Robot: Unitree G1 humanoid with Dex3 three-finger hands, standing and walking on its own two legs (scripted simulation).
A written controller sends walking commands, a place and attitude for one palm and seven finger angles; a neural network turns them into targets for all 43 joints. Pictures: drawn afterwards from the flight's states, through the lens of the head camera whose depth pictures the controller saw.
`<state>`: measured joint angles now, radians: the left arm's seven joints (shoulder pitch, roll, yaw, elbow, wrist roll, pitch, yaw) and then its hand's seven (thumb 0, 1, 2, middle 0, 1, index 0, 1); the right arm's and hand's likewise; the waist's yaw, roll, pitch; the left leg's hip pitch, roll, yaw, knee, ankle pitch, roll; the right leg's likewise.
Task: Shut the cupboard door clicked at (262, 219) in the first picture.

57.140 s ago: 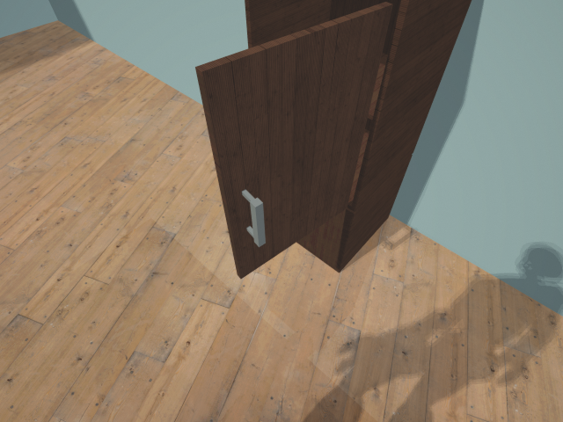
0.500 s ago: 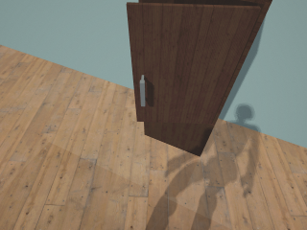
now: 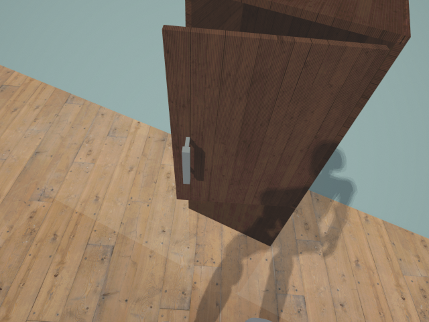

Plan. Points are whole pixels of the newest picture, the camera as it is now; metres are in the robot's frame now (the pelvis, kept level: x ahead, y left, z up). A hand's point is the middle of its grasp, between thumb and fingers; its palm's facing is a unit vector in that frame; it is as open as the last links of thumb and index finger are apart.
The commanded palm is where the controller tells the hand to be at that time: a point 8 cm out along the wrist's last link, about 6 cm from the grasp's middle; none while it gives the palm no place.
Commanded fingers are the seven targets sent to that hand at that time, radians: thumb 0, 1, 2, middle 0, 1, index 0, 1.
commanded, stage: come to a stop and stand still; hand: left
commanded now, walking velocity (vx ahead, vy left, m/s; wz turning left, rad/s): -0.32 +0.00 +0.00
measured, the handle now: (187, 161) +0.51 +0.10 -0.09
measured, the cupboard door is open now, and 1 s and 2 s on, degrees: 23 23 23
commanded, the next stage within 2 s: look again from close up in 1.22 s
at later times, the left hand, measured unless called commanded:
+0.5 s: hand out of the picture +0.13 +0.18 -0.18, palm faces +0.08 -0.98 -0.20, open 7.4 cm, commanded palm none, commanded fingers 0.00 0.90 0.90 -0.20 -0.30 -0.20 -0.30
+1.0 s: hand out of the picture +0.03 +0.17 -0.17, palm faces +0.03 -0.98 -0.20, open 7.4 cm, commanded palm none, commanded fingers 0.00 0.90 0.90 -0.20 -0.30 -0.20 -0.30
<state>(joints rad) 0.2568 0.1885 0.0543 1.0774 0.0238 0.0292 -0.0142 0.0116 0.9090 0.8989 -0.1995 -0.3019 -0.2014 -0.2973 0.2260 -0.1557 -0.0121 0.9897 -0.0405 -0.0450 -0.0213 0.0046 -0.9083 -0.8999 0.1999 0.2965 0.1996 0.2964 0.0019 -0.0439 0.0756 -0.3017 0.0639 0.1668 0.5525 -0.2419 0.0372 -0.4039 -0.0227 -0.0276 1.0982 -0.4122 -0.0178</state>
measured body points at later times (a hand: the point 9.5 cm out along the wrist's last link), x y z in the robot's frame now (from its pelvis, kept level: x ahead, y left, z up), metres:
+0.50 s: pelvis +0.05 -0.01 -0.01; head +0.09 +0.01 +0.44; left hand +0.12 +0.23 -0.16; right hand +0.14 -0.27 -0.14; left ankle +0.04 +0.09 -0.74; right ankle +0.10 -0.17 -0.73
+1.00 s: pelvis +0.03 -0.01 +0.01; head +0.04 -0.01 +0.46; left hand +0.03 +0.22 -0.15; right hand +0.05 -0.24 -0.15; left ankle +0.04 +0.09 -0.73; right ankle -0.01 -0.13 -0.73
